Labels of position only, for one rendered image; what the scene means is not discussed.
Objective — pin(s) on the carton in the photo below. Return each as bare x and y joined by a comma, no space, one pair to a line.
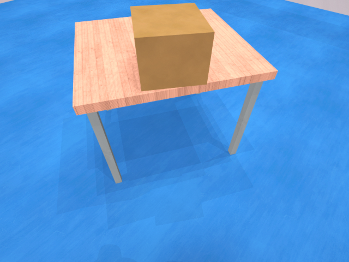
173,45

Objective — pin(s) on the table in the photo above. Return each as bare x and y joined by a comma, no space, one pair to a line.
106,74

